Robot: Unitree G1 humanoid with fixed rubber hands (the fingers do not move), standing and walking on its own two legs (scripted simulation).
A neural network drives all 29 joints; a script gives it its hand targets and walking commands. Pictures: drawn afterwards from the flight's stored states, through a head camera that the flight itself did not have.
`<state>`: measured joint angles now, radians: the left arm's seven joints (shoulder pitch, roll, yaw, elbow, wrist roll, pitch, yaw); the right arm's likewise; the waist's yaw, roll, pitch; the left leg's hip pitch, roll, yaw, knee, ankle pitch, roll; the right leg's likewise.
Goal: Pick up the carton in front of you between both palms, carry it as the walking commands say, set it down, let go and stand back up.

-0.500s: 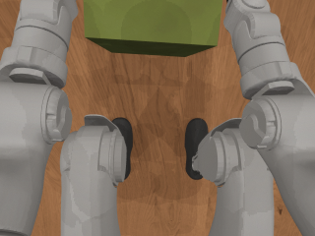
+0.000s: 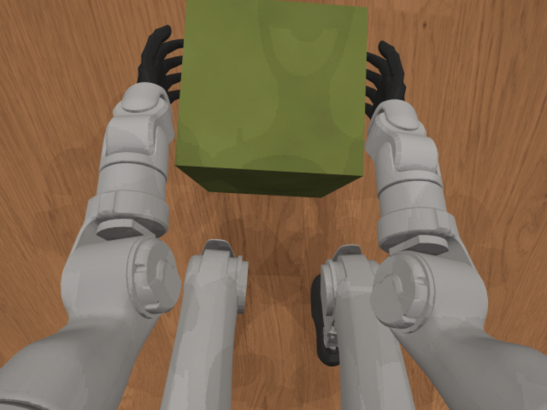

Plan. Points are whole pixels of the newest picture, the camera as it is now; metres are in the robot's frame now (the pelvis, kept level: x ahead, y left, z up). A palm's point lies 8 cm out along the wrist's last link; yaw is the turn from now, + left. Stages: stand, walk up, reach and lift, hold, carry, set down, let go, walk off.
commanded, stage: reach and lift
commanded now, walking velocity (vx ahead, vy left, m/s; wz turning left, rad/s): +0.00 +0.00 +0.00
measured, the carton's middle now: (270, 120) +0.51 +0.04 -0.14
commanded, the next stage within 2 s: none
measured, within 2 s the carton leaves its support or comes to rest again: neither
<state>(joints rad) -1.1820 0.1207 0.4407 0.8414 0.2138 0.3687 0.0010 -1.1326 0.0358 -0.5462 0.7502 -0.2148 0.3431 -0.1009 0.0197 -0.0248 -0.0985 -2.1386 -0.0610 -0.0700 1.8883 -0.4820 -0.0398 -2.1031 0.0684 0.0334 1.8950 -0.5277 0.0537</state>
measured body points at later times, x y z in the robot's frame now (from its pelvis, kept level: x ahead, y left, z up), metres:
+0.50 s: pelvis +0.03 +0.00 +0.12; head +0.23 +0.02 +0.52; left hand +0.49 +0.18 +0.07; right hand +0.49 -0.13 +0.07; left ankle +0.12 +0.13 -0.42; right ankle +0.11 -0.13 -0.42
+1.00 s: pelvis +0.08 +0.00 +0.26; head +0.17 +0.01 +0.70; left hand +0.44 +0.16 +0.23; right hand +0.44 -0.14 +0.23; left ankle +0.12 +0.13 -0.42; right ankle +0.11 -0.13 -0.42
